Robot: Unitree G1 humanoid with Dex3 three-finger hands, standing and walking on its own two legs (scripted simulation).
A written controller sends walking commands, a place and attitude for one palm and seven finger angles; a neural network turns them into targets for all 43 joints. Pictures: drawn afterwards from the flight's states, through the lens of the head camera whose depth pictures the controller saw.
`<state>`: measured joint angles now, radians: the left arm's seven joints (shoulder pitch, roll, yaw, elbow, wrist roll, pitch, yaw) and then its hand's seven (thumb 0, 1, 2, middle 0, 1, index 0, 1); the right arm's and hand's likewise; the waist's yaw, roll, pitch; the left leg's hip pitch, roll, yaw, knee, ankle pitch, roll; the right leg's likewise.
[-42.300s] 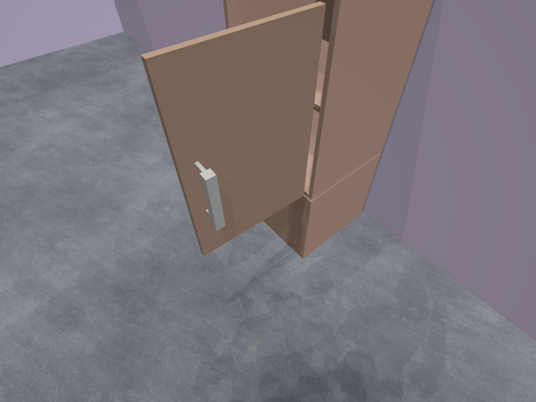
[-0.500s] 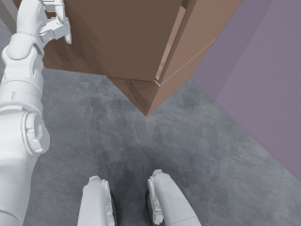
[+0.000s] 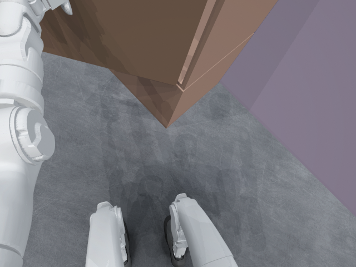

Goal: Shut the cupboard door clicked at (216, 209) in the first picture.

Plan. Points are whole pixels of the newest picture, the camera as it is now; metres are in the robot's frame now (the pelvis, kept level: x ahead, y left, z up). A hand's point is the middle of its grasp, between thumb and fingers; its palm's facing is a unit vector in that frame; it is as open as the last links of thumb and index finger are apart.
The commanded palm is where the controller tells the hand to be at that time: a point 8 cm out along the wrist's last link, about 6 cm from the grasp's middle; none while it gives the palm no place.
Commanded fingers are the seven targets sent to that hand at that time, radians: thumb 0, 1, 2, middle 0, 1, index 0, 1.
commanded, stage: pull the fist back off the door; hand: left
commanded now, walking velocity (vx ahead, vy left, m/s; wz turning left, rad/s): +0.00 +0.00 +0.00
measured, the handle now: out of the picture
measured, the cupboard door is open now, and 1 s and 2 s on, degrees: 35 35 35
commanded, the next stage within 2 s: draw the hand back to the body in 0.78 s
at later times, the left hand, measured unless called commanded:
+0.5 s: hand (66, 15) +0.56 +0.13 +0.09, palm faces +0.16 -0.99 -0.03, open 3.1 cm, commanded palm +0.52 +0.15 +0.09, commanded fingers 0.00 0.90 0.90 -1.30 -1.50 -1.30 -1.50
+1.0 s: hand (67, 39) +0.51 +0.13 +0.10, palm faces +0.17 -0.99 -0.03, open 3.1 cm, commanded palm +0.45 +0.17 +0.12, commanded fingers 0.00 0.90 0.90 -1.30 -1.50 -1.30 -1.50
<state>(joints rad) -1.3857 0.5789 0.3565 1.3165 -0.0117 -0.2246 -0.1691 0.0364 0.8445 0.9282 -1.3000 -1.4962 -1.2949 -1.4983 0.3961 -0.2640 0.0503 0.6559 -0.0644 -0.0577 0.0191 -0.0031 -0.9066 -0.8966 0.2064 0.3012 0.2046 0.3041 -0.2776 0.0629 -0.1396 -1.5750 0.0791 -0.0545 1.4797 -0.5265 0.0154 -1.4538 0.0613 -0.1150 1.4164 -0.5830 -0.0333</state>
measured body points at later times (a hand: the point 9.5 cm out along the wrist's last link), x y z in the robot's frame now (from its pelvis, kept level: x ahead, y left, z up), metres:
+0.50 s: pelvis +0.03 +0.00 +0.05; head +0.19 +0.01 +0.47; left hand +0.55 +0.18 +0.10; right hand +0.01 -0.25 -0.07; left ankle +0.06 +0.11 -0.57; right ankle +0.03 -0.11 -0.57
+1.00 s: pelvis +0.02 -0.01 +0.05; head +0.15 +0.01 +0.48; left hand +0.49 +0.18 +0.11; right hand +0.09 -0.26 -0.08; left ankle +0.06 +0.11 -0.57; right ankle +0.03 -0.11 -0.57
